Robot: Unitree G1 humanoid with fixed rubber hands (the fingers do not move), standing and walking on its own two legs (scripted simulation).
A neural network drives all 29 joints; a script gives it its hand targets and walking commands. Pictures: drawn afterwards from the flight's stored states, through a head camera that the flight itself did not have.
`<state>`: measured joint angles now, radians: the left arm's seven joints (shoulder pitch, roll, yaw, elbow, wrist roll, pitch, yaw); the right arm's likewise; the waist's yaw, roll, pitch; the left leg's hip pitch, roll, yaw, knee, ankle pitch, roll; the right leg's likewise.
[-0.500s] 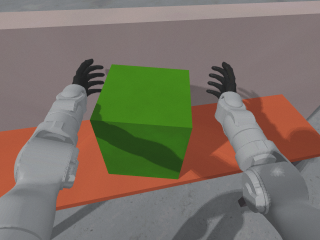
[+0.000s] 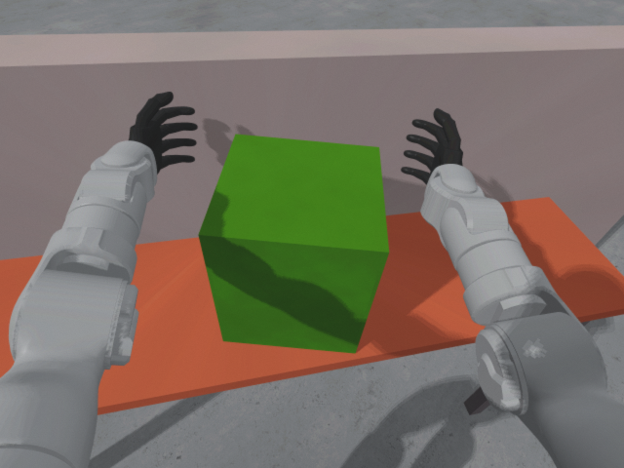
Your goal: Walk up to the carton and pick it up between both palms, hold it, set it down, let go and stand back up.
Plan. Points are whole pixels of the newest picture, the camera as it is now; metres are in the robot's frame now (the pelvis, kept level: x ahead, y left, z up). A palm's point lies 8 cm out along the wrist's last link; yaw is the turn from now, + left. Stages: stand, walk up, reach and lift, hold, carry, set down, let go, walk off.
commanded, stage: set down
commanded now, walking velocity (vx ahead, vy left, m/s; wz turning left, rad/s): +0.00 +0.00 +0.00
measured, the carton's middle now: (297, 248) +0.42 -0.01 +0.04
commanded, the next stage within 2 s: none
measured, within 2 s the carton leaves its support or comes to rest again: neither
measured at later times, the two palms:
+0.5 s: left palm (125, 225) +0.40 +0.21 +0.12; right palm (455, 239) +0.33 -0.20 +0.13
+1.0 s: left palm (103, 291) +0.34 +0.23 +0.08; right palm (457, 299) +0.27 -0.19 +0.09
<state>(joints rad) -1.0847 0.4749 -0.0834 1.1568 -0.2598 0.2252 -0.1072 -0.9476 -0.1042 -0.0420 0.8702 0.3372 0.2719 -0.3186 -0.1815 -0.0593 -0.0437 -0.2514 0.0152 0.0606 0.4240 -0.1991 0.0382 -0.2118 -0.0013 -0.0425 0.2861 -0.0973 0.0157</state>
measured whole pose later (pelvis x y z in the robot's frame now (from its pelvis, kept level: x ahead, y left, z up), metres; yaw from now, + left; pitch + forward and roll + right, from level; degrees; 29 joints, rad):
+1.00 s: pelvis +0.01 +0.01 +0.00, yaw -2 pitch -6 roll -2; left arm -0.22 0.41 0.09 0.19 -0.24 0.36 -0.16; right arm -0.03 -0.07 -0.01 -0.06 0.25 0.34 -0.31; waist -0.02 -0.04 0.09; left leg -0.08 0.02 0.09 0.41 -0.24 0.04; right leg -0.06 0.00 0.00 0.30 -0.14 0.02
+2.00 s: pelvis +0.04 +0.00 +0.00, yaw -1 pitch -7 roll -2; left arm 0.35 0.37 0.02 0.09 -0.20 0.00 -0.16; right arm 0.46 -0.05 0.04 0.03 0.13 -0.08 -0.22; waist 0.04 0.00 0.12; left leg -0.01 0.02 0.06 0.41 -0.29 0.03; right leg 0.01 0.01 -0.01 0.30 -0.20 0.01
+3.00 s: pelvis +0.01 -0.04 +0.00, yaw +0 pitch -8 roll +0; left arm 0.07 0.25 0.06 0.47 -0.04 0.13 -0.06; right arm 0.20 -0.20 -0.01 0.60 0.00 -0.06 -0.03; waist 0.03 0.05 0.07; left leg -0.02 0.02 0.04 0.36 -0.21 -0.01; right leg -0.04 0.02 -0.03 0.37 -0.19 -0.03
